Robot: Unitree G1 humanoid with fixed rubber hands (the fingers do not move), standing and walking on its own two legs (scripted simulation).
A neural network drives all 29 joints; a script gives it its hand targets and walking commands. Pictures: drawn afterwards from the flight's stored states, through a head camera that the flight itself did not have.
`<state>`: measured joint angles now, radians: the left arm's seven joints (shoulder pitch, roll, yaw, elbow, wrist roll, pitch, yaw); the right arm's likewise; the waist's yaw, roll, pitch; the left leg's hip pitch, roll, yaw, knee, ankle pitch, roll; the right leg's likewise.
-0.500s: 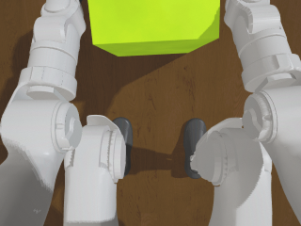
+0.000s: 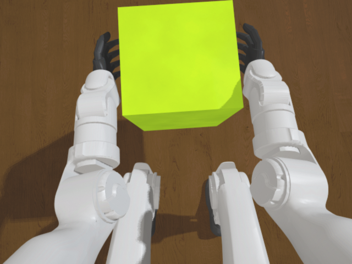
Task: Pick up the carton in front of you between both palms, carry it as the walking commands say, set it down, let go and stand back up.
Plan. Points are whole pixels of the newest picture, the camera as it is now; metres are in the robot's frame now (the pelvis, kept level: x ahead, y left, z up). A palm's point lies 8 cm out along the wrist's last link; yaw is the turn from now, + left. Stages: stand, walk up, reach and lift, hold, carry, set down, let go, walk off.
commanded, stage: reach and lift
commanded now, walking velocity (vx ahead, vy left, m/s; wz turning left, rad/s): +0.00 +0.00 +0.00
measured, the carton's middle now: (178, 80) +0.51 +0.01 -0.13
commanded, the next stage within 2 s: none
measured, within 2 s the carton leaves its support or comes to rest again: neither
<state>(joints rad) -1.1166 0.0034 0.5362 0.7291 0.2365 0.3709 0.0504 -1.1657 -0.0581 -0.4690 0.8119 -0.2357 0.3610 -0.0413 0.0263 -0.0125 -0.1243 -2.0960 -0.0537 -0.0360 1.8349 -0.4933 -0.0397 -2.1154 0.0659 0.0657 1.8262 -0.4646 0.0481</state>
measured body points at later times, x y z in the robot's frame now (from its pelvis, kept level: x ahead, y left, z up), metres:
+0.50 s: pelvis +0.04 +0.00 +0.12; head +0.23 -0.01 +0.53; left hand +0.48 +0.16 +0.08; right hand +0.49 -0.15 +0.08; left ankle +0.12 +0.13 -0.43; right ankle +0.12 -0.13 -0.43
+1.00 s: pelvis +0.09 +0.00 +0.26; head +0.16 +0.00 +0.70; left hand +0.43 +0.15 +0.23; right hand +0.44 -0.15 +0.23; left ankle +0.12 +0.13 -0.43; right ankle +0.12 -0.13 -0.43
